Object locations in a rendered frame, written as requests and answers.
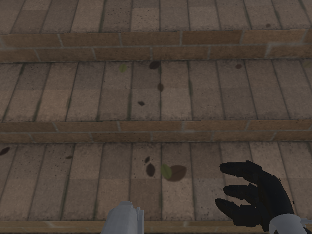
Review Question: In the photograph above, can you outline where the robot right forearm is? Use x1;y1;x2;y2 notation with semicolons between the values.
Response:
269;214;312;234

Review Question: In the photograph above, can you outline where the robot left thigh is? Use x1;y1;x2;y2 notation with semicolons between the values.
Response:
100;205;144;234

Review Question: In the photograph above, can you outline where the robot left shin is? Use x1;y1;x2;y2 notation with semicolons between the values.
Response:
107;201;135;216

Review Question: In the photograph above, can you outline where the robot right hand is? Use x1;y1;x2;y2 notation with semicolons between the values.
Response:
214;160;294;232

